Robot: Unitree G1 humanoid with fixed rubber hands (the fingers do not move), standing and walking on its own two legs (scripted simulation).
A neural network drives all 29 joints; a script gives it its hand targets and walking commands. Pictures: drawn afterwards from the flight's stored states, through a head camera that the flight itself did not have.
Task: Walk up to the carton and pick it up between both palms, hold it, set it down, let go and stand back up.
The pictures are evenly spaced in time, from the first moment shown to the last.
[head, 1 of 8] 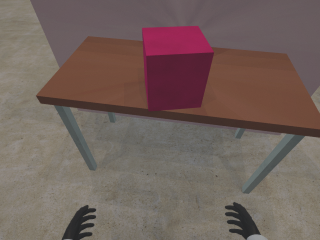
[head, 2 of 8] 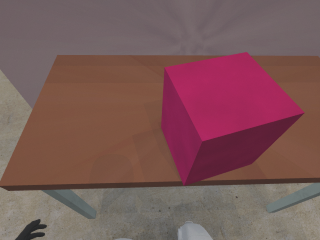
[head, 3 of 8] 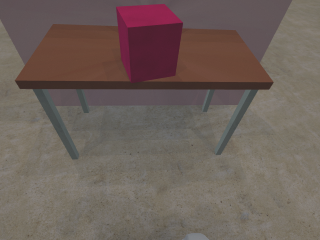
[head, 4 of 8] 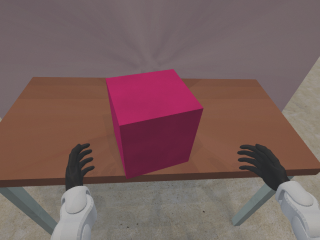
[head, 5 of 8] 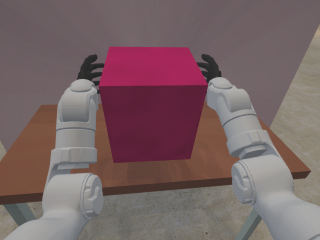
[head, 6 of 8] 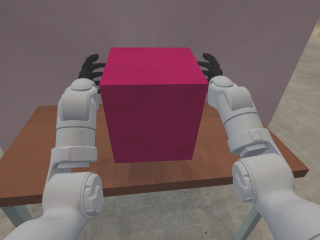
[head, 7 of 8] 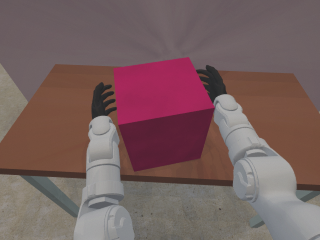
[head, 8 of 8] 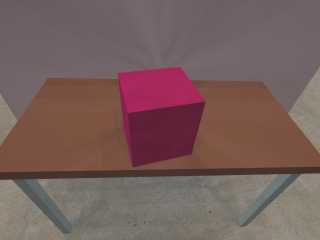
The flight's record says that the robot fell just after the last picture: no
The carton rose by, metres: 0.20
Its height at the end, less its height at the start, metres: +0.00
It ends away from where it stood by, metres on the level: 0.02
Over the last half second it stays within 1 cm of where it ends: yes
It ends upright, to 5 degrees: yes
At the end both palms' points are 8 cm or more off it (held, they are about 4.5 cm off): yes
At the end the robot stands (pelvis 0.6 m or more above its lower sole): yes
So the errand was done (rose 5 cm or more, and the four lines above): yes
